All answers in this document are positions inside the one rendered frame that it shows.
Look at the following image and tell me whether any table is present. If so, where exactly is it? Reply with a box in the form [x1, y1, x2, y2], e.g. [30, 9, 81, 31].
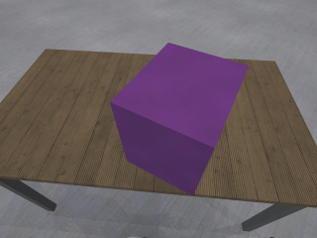
[0, 49, 317, 232]

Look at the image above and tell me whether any carton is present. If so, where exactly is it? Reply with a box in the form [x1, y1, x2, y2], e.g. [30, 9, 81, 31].
[110, 43, 249, 196]

